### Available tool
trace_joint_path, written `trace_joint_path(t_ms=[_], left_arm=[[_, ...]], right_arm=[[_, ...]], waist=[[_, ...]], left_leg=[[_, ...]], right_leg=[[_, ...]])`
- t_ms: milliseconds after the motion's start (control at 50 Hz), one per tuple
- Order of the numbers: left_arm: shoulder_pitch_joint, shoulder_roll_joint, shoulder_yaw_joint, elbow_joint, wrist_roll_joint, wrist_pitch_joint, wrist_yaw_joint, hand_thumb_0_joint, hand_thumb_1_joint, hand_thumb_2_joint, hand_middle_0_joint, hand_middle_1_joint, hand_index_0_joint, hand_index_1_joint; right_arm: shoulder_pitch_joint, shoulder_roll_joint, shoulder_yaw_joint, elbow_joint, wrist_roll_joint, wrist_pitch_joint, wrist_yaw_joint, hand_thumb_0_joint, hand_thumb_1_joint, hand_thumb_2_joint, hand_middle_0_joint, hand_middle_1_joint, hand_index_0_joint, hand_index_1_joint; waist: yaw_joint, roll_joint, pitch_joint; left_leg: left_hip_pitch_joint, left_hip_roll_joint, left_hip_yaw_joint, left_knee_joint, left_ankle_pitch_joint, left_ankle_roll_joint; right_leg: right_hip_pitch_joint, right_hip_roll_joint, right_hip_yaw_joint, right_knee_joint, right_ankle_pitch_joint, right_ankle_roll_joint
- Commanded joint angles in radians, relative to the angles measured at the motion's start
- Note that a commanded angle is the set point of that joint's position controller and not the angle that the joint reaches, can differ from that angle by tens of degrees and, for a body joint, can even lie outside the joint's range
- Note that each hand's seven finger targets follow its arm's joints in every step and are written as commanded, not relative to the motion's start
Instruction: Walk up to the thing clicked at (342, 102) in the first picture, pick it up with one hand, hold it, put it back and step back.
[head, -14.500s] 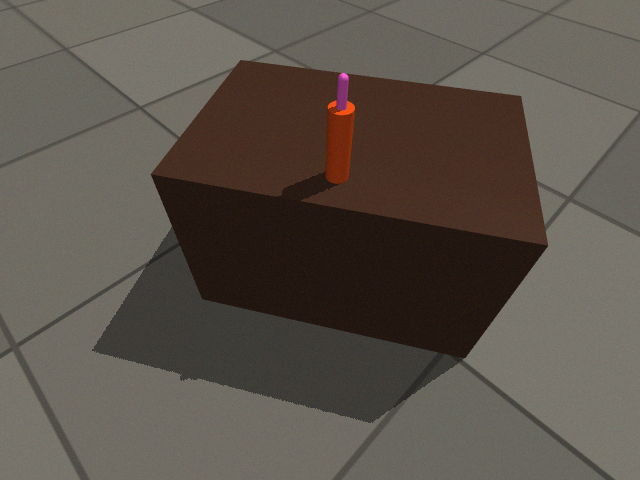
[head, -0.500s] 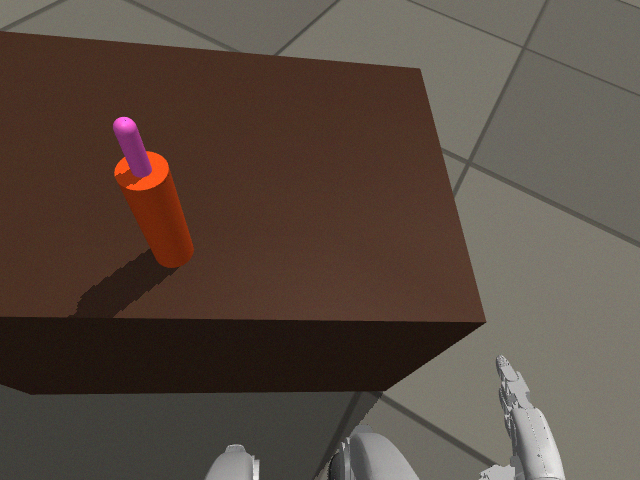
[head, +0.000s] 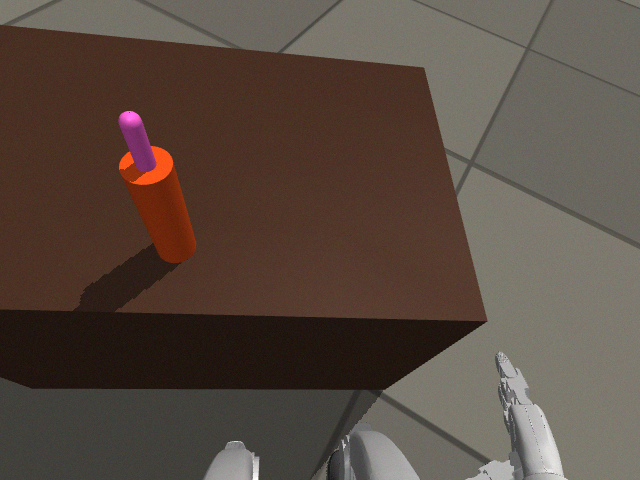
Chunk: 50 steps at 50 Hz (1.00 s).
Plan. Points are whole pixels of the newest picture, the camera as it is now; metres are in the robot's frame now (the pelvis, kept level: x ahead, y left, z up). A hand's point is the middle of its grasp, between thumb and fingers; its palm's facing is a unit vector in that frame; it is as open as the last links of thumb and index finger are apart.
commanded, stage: go down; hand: left
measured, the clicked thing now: (157, 195) +0.46 +0.19 +0.03
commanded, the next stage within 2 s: none
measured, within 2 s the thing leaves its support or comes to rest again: neither
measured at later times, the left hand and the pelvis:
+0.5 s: hand out of the picture +0.38 +0.37 +0.09, palm faces +0.16 -0.99 +0.03, open 17.7 cm; pelvis +0.00 +0.01 +0.00, yaw -1 degrees
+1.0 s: hand out of the picture +0.38 +0.38 +0.10, palm faces +0.16 -0.99 +0.02, open 17.7 cm; pelvis +0.00 +0.00 +0.00, yaw +0 degrees
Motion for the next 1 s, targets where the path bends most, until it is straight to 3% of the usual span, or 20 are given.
trace_joint_path(t_ms=[0, 80, 120, 200, 220, 260, 280, 320, 380, 400, 520, 580, 620, 640, 700, 740, 760, 780, 880, 980], left_arm=[[-0.28, 0.436, 0.076, -0.196, -0.038, -0.073, -0.008, 0.0, -0.611, 0.023, -0.055, -0.071, -0.067, -0.065], [-0.296, 0.425, 0.064, -0.235, -0.04, -0.071, -0.021, 0.0, -0.611, 0.032, -0.052, -0.062, -0.061, -0.058], [-0.298, 0.421, 0.063, -0.256, -0.04, -0.066, -0.019, 0.0, -0.611, 0.032, -0.05, -0.056, -0.057, -0.053], [-0.274, 0.385, 0.037, -0.223, -0.025, -0.043, -0.001, 0.0, -0.611, 0.041, -0.049, -0.063, -0.055, -0.061], [-0.253, 0.395, 0.045, -0.23, -0.022, -0.04, 0.004, 0.0, -0.611, 0.037, -0.049, -0.069, -0.057, -0.066], [-0.268, 0.407, 0.056, -0.245, -0.025, -0.038, 0.01, 0.0, -0.611, 0.025, -0.051, -0.058, -0.06, -0.053], [-0.256, 0.381, 0.048, -0.23, -0.03, -0.037, 0.006, 0.0, -0.611, 0.03, -0.049, -0.065, -0.059, -0.059], [-0.228, 0.338, 0.027, -0.2, -0.034, -0.036, -0.002, 0.0, -0.611, 0.032, -0.047, -0.063, -0.056, -0.059], [-0.219, 0.35, 0.043, -0.209, -0.045, -0.037, -0.006, 0.0, -0.611, 0.032, -0.046, -0.067, -0.057, -0.062], [-0.24, 0.379, 0.058, -0.25, -0.049, -0.045, -0.009, 0.0, -0.611, 0.033, -0.043, -0.064, -0.056, -0.057], [-0.282, 0.412, 0.074, -0.254, -0.044, -0.049, -0.002, 0.0, -0.611, 0.033, -0.042, -0.061, -0.053, -0.055], [-0.255, 0.373, 0.056, -0.194, -0.043, -0.046, -0.009, 0.0, -0.611, 0.044, -0.04, -0.062, -0.048, -0.059], [-0.28, 0.417, 0.068, -0.217, -0.036, -0.052, -0.009, 0.0, -0.611, 0.04, -0.042, -0.058, -0.05, -0.055], [-0.29, 0.422, 0.07, -0.228, -0.039, -0.057, -0.012, 0.0, -0.611, 0.035, -0.042, -0.056, -0.052, -0.051], [-0.281, 0.389, 0.043, -0.206, -0.038, -0.051, -0.027, 0.0, -0.611, 0.035, -0.044, -0.057, -0.053, -0.054], [-0.297, 0.409, 0.045, -0.229, -0.038, -0.054, -0.023, 0.0, -0.611, 0.038, -0.043, -0.055, -0.052, -0.051], [-0.297, 0.423, 0.057, -0.22, -0.038, -0.051, -0.02, 0.0, -0.611, 0.033, -0.045, -0.058, -0.054, -0.054], [-0.305, 0.431, 0.059, -0.233, -0.04, -0.05, -0.019, 0.0, -0.601, 0.038, -0.04, -0.056, -0.05, -0.05], [-0.303, 0.428, 0.06, -0.216, -0.037, -0.043, -0.014, 0.0, -0.601, 0.039, -0.042, -0.061, -0.052, -0.055], [-0.25, 0.409, 0.062, -0.209, -0.031, -0.031, -0.006, 0.0, -0.599, 0.035, -0.046, -0.059, -0.054, -0.054]], right_arm=[[0.055, -0.188, -0.11, -0.125, 0.006, -0.047, -0.015, 0.0, 0.491, -0.06, 0.05, 0.05, 0.05, 0.05], [0.031, -0.158, -0.072, -0.134, 0.005, -0.049, -0.011, 0.0, 0.496, -0.06, 0.05, 0.05, 0.05, 0.05], [0.005, -0.185, -0.088, -0.153, 0.004, -0.054, -0.015, 0.0, 0.497, -0.06, 0.05, 0.05, 0.05, 0.05], [0.016, -0.167, -0.075, -0.113, 0.0, -0.047, -0.019, 0.0, 0.49, -0.063, 0.05, 0.05, 0.05, 0.05], [-0.003, -0.199, -0.107, -0.125, 0.003, -0.049, -0.024, 0.0, 0.49, -0.062, 0.05, 0.05, 0.05, 0.05], [0.021, -0.204, -0.108, -0.129, 0.001, -0.05, -0.024, 0.0, 0.49, -0.062, 0.05, 0.05, 0.05, 0.05], [0.033, -0.165, -0.077, -0.116, 0.004, -0.048, -0.018, 0.0, 0.491, -0.061, 0.05, 0.05, 0.05, 0.05], [0.045, -0.172, -0.089, -0.111, 0.006, -0.049, -0.018, 0.0, 0.494, -0.062, 0.05, 0.05, 0.05, 0.05], [0.063, -0.172, -0.083, -0.112, 0.005, -0.048, -0.011, 0.0, 0.495, -0.06, 0.05, 0.05, 0.05, 0.05], [0.034, -0.156, -0.068, -0.114, 0.007, -0.049, -0.008, 0.0, 0.502, -0.058, 0.05, 0.05, 0.05, 0.05], [0.021, -0.202, -0.112, -0.114, 0.007, -0.05, -0.019, 0.0, 0.496, -0.06, 0.05, 0.05, 0.05, 0.05], [0.001, -0.18, -0.093, -0.135, 0.005, -0.054, -0.019, 0.0, 0.493, -0.062, 0.05, 0.05, 0.05, 0.05], [0.023, -0.184, -0.099, -0.121, 0.005, -0.052, -0.021, 0.0, 0.495, -0.061, 0.05, 0.05, 0.05, 0.05], [0.008, -0.167, -0.075, -0.129, 0.006, -0.054, -0.019, 0.0, 0.5, -0.06, 0.05, 0.05, 0.05, 0.05], [0.04, -0.16, -0.075, -0.11, 0.004, -0.055, -0.022, 0.0, 0.498, -0.06, 0.05, 0.05, 0.05, 0.05], [-0.004, -0.164, -0.068, -0.101, 0.003, -0.057, -0.022, 0.0, 0.501, -0.059, 0.05, 0.05, 0.05, 0.05], [0.012, -0.188, -0.086, -0.12, 0.003, -0.06, -0.026, 0.0, 0.494, -0.061, 0.05, 0.05, 0.05, 0.05], [0.016, -0.188, -0.085, -0.095, 0.003, -0.057, -0.025, 0.0, 0.499, -0.06, 0.05, 0.05, 0.05, 0.05], [0.038, -0.198, -0.096, -0.102, 0.0, -0.055, -0.027, 0.0, 0.493, -0.061, 0.05, 0.05, 0.05, 0.05], [0.042, -0.171, -0.081, -0.114, 0.004, -0.049, -0.023, 0.0, 0.493, -0.061, 0.05, 0.05, 0.05, 0.05]], waist=[[0.024, 0.212, -0.366], [0.041, 0.295, -0.416], [0.038, 0.292, -0.457], [0.044, 0.284, -0.372], [0.047, 0.261, -0.379], [0.036, 0.259, -0.379], [0.039, 0.241, -0.354], [0.025, 0.211, -0.34], [0.034, 0.207, -0.352], [0.056, 0.239, -0.351], [0.036, 0.222, -0.342], [0.035, 0.209, -0.34], [0.029, 0.213, -0.355], [0.042, 0.228, -0.361], [0.018, 0.224, -0.366], [0.04, 0.257, -0.363], [0.025, 0.244, -0.393], [0.037, 0.269, -0.376], [0.026, 0.259, -0.386], [0.045, 0.232, -0.373]], left_leg=[[0.193, -0.022, 0.011, -0.148, 0.361, -0.016], [0.292, -0.006, -0.008, -0.155, 0.471, -0.035], [0.332, 0.003, -0.017, -0.156, 0.516, -0.039], [0.288, 0.001, -0.012, -0.171, 0.474, -0.038], [0.293, 0.001, -0.011, -0.178, 0.463, -0.035], [0.296, 0.004, -0.014, -0.178, 0.463, -0.036], [0.277, 0.003, -0.01, -0.179, 0.454, -0.032], [0.269, 0.003, -0.008, -0.171, 0.478, -0.029], [0.277, 0.005, -0.012, -0.169, 0.511, -0.029], [0.264, -0.002, -0.007, -0.172, 0.493, -0.03], [0.266, -0.001, -0.011, -0.188, 0.425, -0.03], [0.245, -0.004, -0.009, -0.18, 0.421, -0.027], [0.229, -0.015, 0.008, -0.169, 0.388, -0.019], [0.226, -0.016, 0.008, -0.172, 0.386, -0.021], [0.249, -0.014, 0.006, -0.168, 0.388, -0.019], [0.248, -0.014, 0.004, -0.172, 0.396, -0.025], [0.278, -0.005, -0.005, -0.168, 0.431, -0.026], [0.277, -0.003, -0.009, -0.176, 0.429, -0.031], [0.299, 0.004, -0.017, -0.174, 0.462, -0.034], [0.252, -0.011, 0.003, -0.175, 0.427, -0.025]], right_leg=[[0.216, 0.021, 0.003, -0.087, 0.2, -0.053], [0.177, 0.025, -0.008, -0.074, 0.213, -0.057], [0.178, 0.029, -0.015, -0.073, 0.224, -0.058], [0.172, 0.03, -0.012, -0.084, 0.198, -0.06], [0.187, 0.032, -0.013, -0.09, 0.197, -0.06], [0.185, 0.034, -0.016, -0.09, 0.197, -0.059], [0.192, 0.035, -0.017, -0.093, 0.196, -0.057], [0.18, 0.035, -0.016, -0.093, 0.22, -0.055], [0.18, 0.035, -0.018, -0.086, 0.232, -0.056], [0.196, 0.03, -0.013, -0.087, 0.223, -0.055], [0.194, 0.032, -0.009, -0.093, 0.193, -0.055], [0.193, 0.03, -0.01, -0.091, 0.192, -0.057], [0.223, 0.026, 0.002, -0.1, 0.197, -0.055], [0.235, 0.024, 0.002, -0.098, 0.198, -0.056], [0.207, 0.026, -0.001, -0.102, 0.198, -0.053], [0.193, 0.024, -0.002, -0.099, 0.19, -0.055], [0.189, 0.028, -0.008, -0.093, 0.202, -0.056], [0.179, 0.029, -0.011, -0.09, 0.189, -0.057], [0.172, 0.032, -0.016, -0.091, 0.194, -0.058], [0.227, 0.027, -0.005, -0.103, 0.209, -0.056]])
